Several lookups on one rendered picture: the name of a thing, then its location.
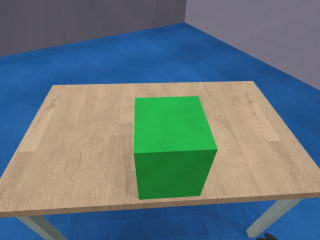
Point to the table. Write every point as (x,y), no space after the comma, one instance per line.
(77,155)

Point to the carton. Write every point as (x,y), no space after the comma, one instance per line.
(174,147)

